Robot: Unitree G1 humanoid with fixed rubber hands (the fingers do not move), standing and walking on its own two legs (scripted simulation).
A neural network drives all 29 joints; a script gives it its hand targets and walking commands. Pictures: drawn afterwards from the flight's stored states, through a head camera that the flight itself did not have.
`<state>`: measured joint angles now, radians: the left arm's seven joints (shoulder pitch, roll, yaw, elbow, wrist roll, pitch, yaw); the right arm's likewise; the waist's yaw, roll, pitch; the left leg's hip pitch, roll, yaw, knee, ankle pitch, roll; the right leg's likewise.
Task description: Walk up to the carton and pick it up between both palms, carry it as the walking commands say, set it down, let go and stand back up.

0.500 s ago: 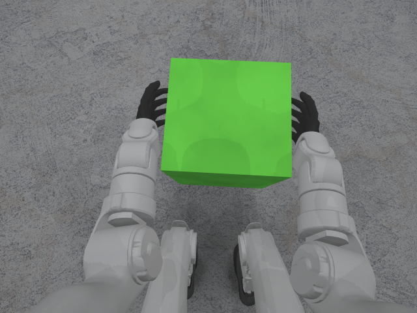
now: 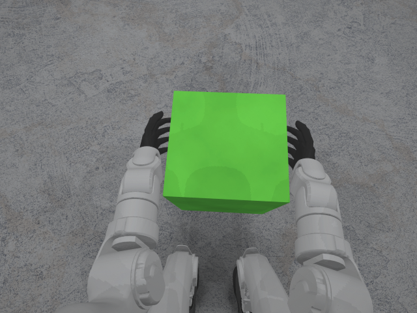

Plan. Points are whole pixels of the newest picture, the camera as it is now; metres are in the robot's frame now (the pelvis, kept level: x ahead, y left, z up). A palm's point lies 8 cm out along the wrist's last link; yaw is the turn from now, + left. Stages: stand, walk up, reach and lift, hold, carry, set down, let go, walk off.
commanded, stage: reach and lift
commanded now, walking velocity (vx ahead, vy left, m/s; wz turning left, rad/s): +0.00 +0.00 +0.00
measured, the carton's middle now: (224, 162) +0.42 -0.02 -0.11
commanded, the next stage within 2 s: none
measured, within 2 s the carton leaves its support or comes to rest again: neither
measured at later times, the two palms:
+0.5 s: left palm (142, 144) +0.40 +0.13 +0.03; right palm (322, 158) +0.38 -0.16 +0.04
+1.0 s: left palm (126, 138) +0.38 +0.14 +0.10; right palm (345, 151) +0.36 -0.16 +0.11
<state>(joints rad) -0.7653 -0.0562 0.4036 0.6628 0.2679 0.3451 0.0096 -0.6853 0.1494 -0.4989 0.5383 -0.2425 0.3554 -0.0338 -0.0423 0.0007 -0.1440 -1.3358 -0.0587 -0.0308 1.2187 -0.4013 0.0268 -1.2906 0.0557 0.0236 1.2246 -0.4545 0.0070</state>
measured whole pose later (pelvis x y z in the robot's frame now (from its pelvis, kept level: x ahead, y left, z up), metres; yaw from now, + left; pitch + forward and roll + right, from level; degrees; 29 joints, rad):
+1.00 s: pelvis +0.04 +0.00 +0.11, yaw +1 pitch +9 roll -1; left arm -0.45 -0.13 0.35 0.52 0.31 0.43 -0.02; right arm -0.40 0.20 -0.40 0.44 -0.28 0.44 -0.01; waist -0.05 -0.02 -0.05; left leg -0.53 -0.06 -0.05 0.59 -0.22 0.03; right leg -0.49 0.04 0.05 0.59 -0.26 0.00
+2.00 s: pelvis +0.04 +0.00 +0.13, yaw +0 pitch -7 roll +0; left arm -0.33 -0.15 0.28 0.31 0.28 0.72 -0.01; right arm -0.34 0.17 -0.28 0.30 -0.28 0.73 0.00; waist -0.01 -0.01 0.02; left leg -0.09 -0.05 -0.04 0.39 -0.18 0.03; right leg -0.06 0.04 0.07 0.40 -0.22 -0.01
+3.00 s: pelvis +0.04 -0.01 +0.13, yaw +0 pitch -8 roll +0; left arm -0.27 -0.15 0.23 0.23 0.27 0.77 0.01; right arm -0.27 0.15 -0.22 0.24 -0.26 0.76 0.01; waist 0.01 -0.01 0.01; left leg -0.08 -0.05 -0.04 0.40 -0.18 0.02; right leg -0.05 0.04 0.07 0.41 -0.22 -0.01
